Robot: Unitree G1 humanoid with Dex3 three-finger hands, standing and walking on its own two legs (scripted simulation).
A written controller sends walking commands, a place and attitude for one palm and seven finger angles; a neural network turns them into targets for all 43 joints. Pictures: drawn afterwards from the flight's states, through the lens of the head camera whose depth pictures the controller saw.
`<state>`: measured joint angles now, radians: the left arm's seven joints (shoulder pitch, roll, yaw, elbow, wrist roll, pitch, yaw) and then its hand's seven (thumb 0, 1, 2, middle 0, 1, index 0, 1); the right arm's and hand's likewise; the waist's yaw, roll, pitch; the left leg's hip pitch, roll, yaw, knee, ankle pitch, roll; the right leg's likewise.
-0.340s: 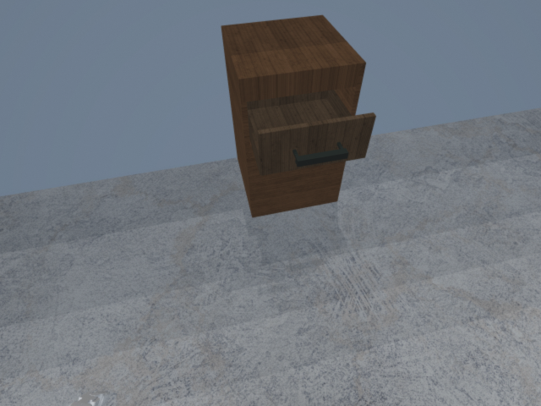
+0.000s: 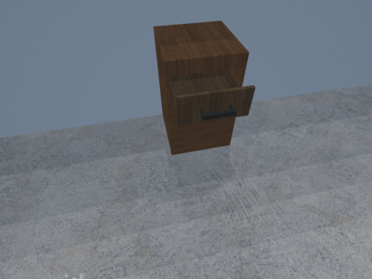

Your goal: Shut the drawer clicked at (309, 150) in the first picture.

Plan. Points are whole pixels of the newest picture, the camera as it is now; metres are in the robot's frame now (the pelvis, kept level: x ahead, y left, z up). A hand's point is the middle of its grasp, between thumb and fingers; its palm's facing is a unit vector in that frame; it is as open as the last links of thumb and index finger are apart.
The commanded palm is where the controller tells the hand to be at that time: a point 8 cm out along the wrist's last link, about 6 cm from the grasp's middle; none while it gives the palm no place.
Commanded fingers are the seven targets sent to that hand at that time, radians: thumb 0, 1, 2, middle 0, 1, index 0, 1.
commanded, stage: stand and wait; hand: left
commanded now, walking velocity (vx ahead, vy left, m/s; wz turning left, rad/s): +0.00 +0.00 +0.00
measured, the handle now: (217, 111) +0.90 -0.10 -0.24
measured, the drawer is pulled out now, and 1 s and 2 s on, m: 0.18 0.18 0.18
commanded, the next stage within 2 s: look at it before walking up in 0.48 s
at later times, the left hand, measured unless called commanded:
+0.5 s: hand out of the picture +0.05 +0.24 -0.15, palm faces -0.02 -0.94 -0.34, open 7.4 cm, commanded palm none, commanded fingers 0.00 0.90 0.90 -0.20 -0.30 -0.20 -0.30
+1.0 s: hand out of the picture +0.04 +0.24 -0.15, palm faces -0.02 -0.95 -0.33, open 7.4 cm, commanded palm none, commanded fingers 0.00 0.90 0.90 -0.20 -0.30 -0.20 -0.30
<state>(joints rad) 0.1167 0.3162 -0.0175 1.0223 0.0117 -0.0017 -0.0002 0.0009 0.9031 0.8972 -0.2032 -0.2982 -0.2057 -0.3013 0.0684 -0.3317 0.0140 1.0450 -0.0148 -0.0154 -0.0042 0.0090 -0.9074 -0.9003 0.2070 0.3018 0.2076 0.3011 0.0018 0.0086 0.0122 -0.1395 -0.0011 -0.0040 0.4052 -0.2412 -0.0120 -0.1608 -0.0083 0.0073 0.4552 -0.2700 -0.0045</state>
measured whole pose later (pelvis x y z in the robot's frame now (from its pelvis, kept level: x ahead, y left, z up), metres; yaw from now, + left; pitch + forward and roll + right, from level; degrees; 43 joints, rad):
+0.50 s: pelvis -0.02 -0.01 +0.00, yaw +0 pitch -2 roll +0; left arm 0.15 0.33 -0.01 1.10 0.01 0.00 0.00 0.00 0.90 0.90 -0.20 -0.30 -0.20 -0.30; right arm 0.14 -0.33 0.01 1.13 -0.01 -0.01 -0.01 0.01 -0.91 -0.90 0.21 0.30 0.21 0.30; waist 0.00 0.01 0.03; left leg -0.14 0.01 -0.01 0.37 -0.20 -0.02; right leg -0.15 0.01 0.00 0.40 -0.21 -0.01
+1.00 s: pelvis -0.02 +0.00 +0.00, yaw +0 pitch -2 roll +0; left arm 0.15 0.33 -0.01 1.10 0.01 -0.01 0.00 0.00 0.90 0.90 -0.20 -0.30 -0.20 -0.30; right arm 0.13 -0.33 0.01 1.13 -0.01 -0.02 0.00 0.01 -0.91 -0.90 0.21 0.30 0.21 0.30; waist 0.00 0.00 0.02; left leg -0.14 0.01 -0.01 0.35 -0.18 -0.01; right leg -0.15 0.00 0.00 0.38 -0.20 0.00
